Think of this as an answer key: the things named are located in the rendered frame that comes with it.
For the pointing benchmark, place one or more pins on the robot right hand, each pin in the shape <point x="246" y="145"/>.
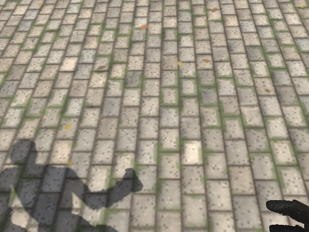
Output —
<point x="294" y="209"/>

